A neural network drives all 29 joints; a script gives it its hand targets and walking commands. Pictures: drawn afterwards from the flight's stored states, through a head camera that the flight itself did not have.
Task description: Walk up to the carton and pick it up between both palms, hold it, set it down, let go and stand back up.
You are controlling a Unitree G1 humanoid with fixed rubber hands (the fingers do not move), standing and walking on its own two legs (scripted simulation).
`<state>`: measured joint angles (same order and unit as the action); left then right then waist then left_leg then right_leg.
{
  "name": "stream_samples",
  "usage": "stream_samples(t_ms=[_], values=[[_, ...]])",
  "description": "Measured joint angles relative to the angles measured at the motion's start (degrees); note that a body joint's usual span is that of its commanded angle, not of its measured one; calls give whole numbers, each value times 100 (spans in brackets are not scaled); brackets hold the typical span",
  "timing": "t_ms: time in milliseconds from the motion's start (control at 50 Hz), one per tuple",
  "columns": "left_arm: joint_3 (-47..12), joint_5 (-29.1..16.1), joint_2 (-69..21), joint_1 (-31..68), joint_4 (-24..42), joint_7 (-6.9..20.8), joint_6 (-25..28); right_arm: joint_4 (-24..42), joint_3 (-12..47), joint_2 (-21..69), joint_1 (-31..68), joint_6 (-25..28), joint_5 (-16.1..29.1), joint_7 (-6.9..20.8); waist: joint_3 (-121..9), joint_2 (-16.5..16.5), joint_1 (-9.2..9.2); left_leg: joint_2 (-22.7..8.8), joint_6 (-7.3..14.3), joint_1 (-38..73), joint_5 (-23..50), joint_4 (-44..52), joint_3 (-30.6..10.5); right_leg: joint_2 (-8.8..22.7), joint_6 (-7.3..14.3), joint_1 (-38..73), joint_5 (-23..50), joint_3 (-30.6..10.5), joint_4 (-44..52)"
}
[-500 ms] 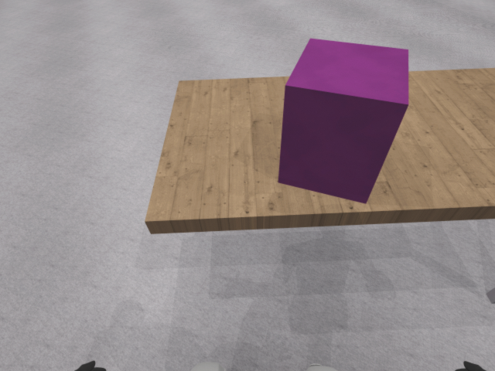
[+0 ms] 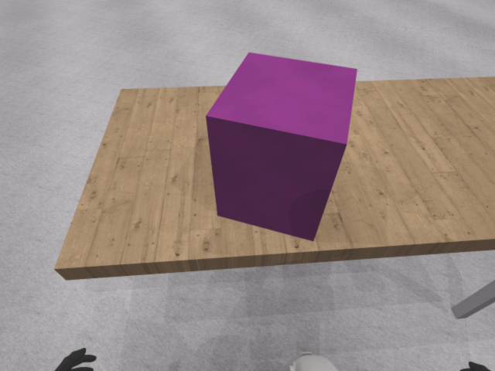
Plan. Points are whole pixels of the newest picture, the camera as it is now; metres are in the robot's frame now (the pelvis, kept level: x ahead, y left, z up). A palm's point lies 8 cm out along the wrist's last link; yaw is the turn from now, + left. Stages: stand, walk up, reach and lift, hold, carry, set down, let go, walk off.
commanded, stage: walk up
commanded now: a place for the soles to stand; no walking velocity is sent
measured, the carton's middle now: (281, 148) +0.49 -0.07 +0.09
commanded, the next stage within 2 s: reach and lift in 1.70 s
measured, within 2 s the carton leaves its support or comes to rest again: neither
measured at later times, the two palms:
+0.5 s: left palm out of the picture +0.16 +0.29 -0.03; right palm (466, 349) +0.16 -0.33 -0.06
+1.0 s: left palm out of the picture +0.10 +0.29 -0.06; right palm out of the picture +0.11 -0.33 -0.06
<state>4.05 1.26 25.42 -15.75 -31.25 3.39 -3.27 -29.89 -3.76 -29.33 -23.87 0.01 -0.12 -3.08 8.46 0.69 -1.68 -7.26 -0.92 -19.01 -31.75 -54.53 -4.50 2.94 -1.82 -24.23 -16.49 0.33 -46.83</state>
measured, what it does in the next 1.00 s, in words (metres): steps on the spot: left foot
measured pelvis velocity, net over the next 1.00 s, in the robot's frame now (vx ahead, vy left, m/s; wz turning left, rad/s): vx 0.04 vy -0.02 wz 0.03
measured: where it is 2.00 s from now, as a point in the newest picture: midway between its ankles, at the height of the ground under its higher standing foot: outside the picture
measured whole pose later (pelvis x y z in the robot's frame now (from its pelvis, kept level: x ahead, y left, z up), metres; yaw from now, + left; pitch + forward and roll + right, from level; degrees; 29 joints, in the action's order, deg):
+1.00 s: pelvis +0.04 -0.02 +0.05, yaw +2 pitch -3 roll +1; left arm 2.7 0.2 21.5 -7.5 -60.8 1.4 -1.1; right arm -60.2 -1.4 -21.5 -9.8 1.2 0.1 -0.8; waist 4.2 0.6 0.2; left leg -0.9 -1.1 -4.9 -12.6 -20.5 -0.3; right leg 3.3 -1.3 -10.5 -8.5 2.5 -22.1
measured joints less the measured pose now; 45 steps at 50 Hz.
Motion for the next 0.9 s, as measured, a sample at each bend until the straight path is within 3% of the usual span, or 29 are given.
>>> stream_samples(t_ms=[40, 80, 160, 220, 340, 620, 900], values=[[-112, -31, -147, 94, -28, -59, 34, -153, 3, 9, 158, -140, 70, -25, 15, -75, 69, 326, 95, -189, -338, -617, -151, 16, 41, 31, -179, 8, -55], [-221, -57, -246, 145, -67, -121, 55, -277, 54, 55, 288, -146, 112, -8, -8, -112, 127, 485, 156, -239, -344, -688, 7, 44, 80, 131, -167, -1, 99], [-357, -89, -256, 237, -159, -189, 70, -502, 179, 197, 441, -33, 85, 133, -140, -129, 175, 611, 189, 100, 326, 602, 443, 96, 54, 246, -67, 51, 392], [-372, -191, -153, 345, -341, -207, 109, -730, 229, 356, 612, -3, 24, 194, -154, -36, 151, 716, 137, 385, 991, 1379, 509, 161, 20, 257, -126, 59, 372], [-446, -252, -102, 529, -890, -243, 227, -1200, 373, 536, 970, 7, 97, 359, -244, -132, 153, 566, -75, 672, 1141, 1861, 396, -3, 100, 692, 132, 188, 1098], [-501, -270, -258, 1069, -2032, -241, 360, -2447, 310, 502, 1785, 6, 130, 375, -359, -183, 198, 610, -53, 1260, 1727, 2967, 359, 25, 75, 1292, 642, 266, 2140], [-330, -232, -427, 946, -2951, -249, 360, -3203, 289, 726, 1618, 62, 116, 349, -451, -85, 232, 627, -18, 1467, 1994, 3514, 445, 23, 31, 1487, 959, 203, 2723]])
